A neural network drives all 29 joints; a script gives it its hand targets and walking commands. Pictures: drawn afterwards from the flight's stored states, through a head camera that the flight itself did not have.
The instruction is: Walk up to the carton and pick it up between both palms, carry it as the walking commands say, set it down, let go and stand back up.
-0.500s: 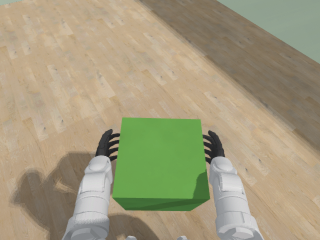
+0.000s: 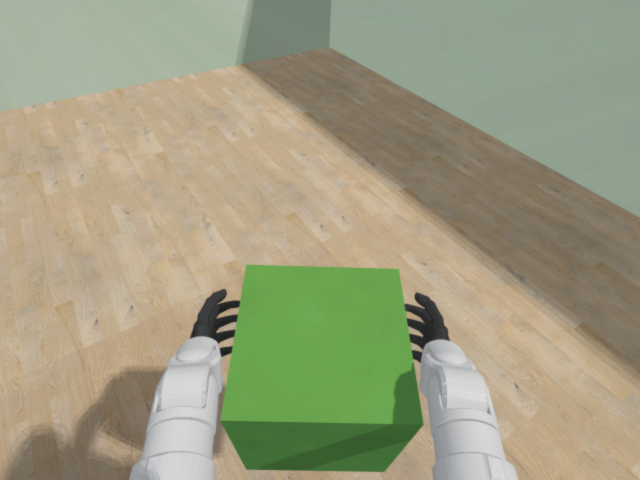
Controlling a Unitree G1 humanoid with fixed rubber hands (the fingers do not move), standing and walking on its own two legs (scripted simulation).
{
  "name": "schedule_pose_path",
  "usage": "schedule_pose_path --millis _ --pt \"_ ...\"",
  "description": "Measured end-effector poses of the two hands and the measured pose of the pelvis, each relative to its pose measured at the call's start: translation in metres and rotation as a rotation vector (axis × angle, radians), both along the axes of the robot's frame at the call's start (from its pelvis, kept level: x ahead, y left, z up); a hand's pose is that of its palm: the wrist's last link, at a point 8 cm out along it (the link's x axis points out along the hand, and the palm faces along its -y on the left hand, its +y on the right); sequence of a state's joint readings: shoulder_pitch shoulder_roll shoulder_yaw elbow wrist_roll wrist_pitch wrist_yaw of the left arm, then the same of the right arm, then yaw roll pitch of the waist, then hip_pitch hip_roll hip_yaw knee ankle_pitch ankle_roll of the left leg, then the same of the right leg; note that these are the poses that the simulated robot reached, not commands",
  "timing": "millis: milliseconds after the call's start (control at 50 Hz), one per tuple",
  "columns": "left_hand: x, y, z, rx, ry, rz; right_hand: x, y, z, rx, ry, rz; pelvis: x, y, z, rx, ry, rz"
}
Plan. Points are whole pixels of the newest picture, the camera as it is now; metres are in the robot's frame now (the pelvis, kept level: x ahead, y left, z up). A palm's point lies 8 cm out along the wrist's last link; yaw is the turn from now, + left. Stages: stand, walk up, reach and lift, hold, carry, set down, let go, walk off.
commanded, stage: reach and lift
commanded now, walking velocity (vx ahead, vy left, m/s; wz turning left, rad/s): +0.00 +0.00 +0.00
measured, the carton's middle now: (319, 373) +0.30 +0.00 -0.06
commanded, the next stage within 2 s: hold in 1.30 s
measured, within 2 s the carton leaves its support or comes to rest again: neither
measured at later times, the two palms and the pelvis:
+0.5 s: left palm (197, 338) +0.29 +0.15 +0.06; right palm (443, 342) +0.29 -0.15 +0.05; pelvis +0.00 +0.00 +0.01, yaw +0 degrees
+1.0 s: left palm (196, 338) +0.29 +0.15 +0.05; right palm (441, 342) +0.29 -0.15 +0.05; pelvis +0.00 +0.00 +0.01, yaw +0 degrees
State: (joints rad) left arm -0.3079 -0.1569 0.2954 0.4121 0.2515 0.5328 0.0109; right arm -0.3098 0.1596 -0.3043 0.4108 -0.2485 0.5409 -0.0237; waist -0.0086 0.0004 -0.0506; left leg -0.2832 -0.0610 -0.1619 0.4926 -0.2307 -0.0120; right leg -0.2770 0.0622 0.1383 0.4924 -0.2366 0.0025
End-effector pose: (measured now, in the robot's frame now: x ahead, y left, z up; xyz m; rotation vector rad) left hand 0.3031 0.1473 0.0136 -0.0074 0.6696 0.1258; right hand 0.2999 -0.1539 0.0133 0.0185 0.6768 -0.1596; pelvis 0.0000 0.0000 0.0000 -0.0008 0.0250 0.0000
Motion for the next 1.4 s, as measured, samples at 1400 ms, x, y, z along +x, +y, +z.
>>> schedule_pose_path --millis 1400 --pt "-0.024 0.0 0.039 0.039 0.0 -0.016 -0.021 0.0 0.038 -0.039 0.0 0.04 0.002 -0.003 0.007 0.001 -0.148 0.0"
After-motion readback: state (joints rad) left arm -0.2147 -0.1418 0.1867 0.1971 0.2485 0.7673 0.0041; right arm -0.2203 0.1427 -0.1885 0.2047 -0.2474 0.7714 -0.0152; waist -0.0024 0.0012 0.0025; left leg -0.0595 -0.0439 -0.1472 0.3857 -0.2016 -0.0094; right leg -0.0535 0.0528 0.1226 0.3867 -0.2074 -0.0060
